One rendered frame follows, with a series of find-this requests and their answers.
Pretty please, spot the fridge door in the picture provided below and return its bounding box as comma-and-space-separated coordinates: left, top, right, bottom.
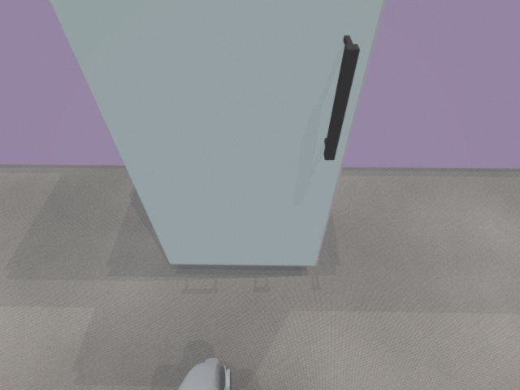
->
50, 0, 383, 266

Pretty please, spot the left robot thigh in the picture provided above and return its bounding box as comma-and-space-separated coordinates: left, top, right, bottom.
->
178, 362, 232, 390

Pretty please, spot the handle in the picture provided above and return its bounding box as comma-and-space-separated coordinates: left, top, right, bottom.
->
324, 36, 360, 160

